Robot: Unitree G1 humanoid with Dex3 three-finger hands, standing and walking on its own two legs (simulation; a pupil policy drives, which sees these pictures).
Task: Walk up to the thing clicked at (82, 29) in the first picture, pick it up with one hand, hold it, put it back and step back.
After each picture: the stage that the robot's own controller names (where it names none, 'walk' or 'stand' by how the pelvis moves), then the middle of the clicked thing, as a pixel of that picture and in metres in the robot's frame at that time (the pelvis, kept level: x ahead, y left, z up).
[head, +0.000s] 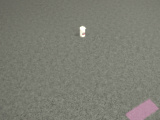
stand; (82, 31) +1.66 -0.02 -0.72
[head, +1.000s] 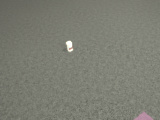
walk; (69, 46) +1.52 +0.27 -0.70
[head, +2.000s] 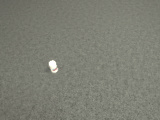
walk; (53, 66) +0.99 +0.38 -0.71
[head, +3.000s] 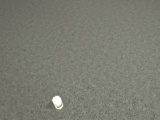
walk; (57, 102) +0.62 +0.27 -0.72
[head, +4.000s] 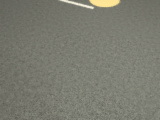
walk; out of the picture +0.41 +0.19 -0.70
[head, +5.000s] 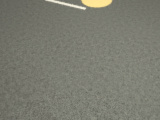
stand; out of the picture +0.33 +0.22 -0.72
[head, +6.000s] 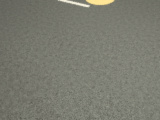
stand; out of the picture +0.35 +0.21 -0.72
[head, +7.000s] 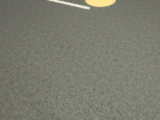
stand; out of the picture +0.33 +0.22 -0.72
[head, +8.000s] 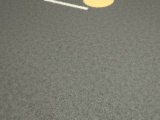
stand; out of the picture +0.33 +0.22 -0.72
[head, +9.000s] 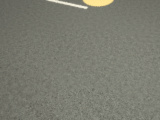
go down; out of the picture +0.32 +0.22 -0.72
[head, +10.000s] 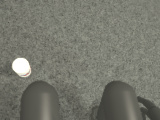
go down; (22, 68) +0.41 +0.24 -0.34
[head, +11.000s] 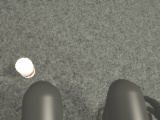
go down; (26, 68) +0.40 +0.24 -0.30
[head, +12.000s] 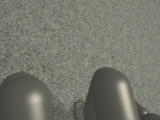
close in; out of the picture +0.39 +0.26 -0.22
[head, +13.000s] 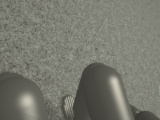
close; out of the picture +0.39 +0.27 -0.22
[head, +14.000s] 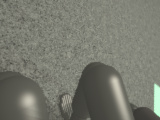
lift; out of the picture +0.38 +0.28 -0.23
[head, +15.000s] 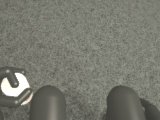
lift; (18, 90) +0.30 +0.23 -0.08
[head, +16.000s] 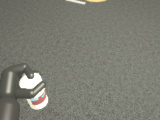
hold; (34, 91) +0.33 +0.17 +0.03
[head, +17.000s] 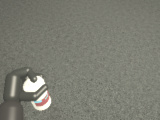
hold; (38, 93) +0.33 +0.16 -0.01
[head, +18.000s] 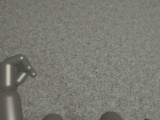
crouch; out of the picture +0.20 +0.14 -0.54
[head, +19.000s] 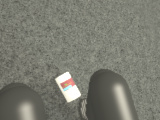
lower; (67, 86) +0.32 -0.05 -0.28
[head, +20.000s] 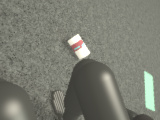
lower; (78, 46) +0.51 -0.28 -0.25
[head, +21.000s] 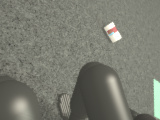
lower; (112, 32) +0.66 -0.53 -0.25
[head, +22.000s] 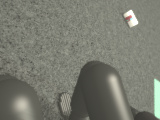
lower; (130, 18) +0.82 -0.78 -0.25
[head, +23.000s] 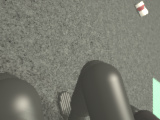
lower; (141, 9) +0.98 -1.01 -0.25
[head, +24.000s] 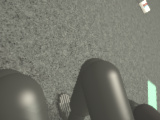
open; (144, 6) +1.12 -1.26 -0.24
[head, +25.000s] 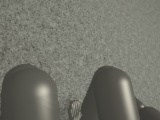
stand; out of the picture +1.24 -1.51 -0.24
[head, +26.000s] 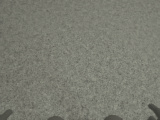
stand; out of the picture +0.89 -1.95 -0.57
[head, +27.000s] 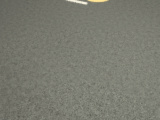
stand; out of the picture +0.92 -2.22 -0.69
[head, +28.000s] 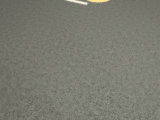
stand; out of the picture +1.02 -2.46 -0.69
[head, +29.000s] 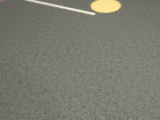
stand; out of the picture +1.11 -2.72 -0.74
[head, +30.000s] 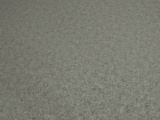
walk; out of the picture +1.43 -2.85 -0.72
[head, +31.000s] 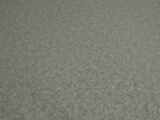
walk; out of the picture +1.63 -3.18 -0.72
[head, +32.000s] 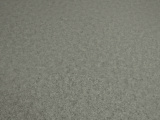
stand; out of the picture +2.19 -3.27 -0.73
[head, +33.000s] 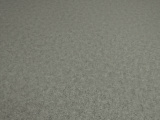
stand; out of the picture +2.15 -3.55 -0.74
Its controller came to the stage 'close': yes
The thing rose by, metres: 0.69
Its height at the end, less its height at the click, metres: -0.02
